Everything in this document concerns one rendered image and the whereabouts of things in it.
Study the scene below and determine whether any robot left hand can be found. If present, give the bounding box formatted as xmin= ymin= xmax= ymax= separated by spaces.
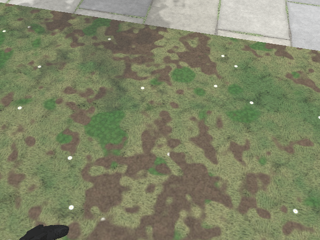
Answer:
xmin=19 ymin=224 xmax=69 ymax=240

